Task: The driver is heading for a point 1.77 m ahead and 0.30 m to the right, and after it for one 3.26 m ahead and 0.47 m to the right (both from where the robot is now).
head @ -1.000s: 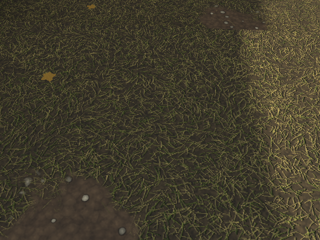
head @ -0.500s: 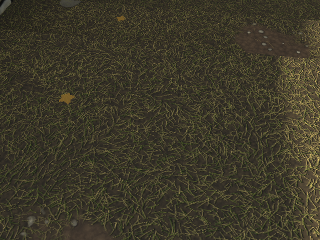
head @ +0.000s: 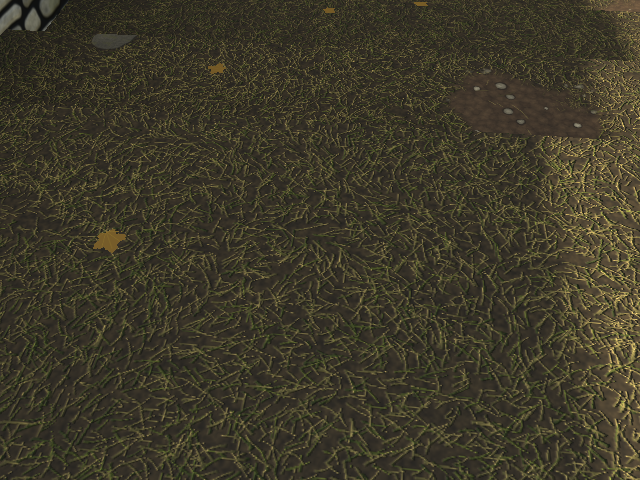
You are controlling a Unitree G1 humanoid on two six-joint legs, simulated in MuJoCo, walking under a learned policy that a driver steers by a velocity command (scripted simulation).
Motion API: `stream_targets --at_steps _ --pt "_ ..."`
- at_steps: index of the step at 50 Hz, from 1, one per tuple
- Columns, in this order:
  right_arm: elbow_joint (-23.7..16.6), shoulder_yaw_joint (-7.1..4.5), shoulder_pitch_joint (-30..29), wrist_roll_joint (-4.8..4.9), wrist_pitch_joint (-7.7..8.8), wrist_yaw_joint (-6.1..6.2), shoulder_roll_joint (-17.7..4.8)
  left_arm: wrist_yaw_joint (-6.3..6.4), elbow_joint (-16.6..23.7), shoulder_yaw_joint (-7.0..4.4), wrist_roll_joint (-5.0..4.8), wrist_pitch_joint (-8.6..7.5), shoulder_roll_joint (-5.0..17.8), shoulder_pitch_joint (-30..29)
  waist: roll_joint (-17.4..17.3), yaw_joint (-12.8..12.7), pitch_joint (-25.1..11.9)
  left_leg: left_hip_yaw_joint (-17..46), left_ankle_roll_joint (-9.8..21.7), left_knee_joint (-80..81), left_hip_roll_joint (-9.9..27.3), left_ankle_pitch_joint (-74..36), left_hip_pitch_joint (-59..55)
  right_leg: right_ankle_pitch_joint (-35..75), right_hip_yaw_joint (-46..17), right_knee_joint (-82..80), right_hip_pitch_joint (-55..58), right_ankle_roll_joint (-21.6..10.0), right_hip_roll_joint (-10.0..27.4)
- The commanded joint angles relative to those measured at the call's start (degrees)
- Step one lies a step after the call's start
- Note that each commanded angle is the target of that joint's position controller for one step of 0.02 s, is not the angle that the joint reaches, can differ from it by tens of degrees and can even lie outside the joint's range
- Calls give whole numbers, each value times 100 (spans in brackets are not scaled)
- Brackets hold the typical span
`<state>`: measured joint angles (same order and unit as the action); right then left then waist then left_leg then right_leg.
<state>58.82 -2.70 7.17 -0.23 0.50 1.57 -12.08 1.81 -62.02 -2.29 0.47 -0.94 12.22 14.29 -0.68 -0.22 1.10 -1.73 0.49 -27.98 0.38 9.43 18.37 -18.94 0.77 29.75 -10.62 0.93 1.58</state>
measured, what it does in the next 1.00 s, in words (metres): stands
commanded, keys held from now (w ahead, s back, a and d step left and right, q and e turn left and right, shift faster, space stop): no key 1.00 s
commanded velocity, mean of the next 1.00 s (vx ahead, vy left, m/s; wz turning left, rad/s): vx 0.01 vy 0.00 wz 0.00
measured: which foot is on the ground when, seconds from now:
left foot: down 0.00-1.00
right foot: down 0.00-1.00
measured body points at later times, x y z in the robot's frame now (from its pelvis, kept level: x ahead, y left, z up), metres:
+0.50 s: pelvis +0.02 -0.01 +0.00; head +0.03 -0.01 +0.45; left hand +0.03 +0.23 -0.15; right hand +0.10 -0.27 -0.15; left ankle +0.06 +0.12 -0.73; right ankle -0.03 -0.13 -0.73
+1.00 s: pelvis +0.02 -0.01 +0.00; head +0.03 -0.01 +0.45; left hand +0.00 +0.22 -0.15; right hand +0.07 -0.26 -0.15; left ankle +0.06 +0.12 -0.73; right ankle -0.03 -0.13 -0.73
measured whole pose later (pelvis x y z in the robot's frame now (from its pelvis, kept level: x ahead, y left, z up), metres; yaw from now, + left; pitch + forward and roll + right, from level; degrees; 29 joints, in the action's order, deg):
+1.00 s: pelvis +0.02 -0.01 +0.00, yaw +1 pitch -1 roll +0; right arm 65.2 -2.3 9.1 0.2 -1.0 2.5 -11.6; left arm 2.1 -63.0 -0.8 0.3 -0.9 9.9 18.6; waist -0.3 0.1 1.9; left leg -0.2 -0.9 -28.5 1.4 11.3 16.4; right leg -19.7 2.3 27.5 -6.9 -0.2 0.4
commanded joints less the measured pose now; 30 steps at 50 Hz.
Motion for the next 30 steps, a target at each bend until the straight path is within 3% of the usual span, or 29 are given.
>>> stream_targets --at_steps 1,12,30 --pt "-160 -103 -86 19 36 -6 -556 14 114 -76 -19 -63 591 218 214 -11 -201 240 251 112 245 -1023 -899 752 -190 -694 -589 -192 219" --pt "92 -105 -51 38 -74 38 -632 15 61 -28 -25 -9 514 344 84 -13 -157 242 194 15 247 -1293 -997 1270 -107 -635 -398 -201 165" --pt "361 -86 -17 35 -117 86 -601 36 -5 22 -12 -2 401 520 112 23 69 252 116 164 233 -822 -962 718 -52 -860 -471 -192 104"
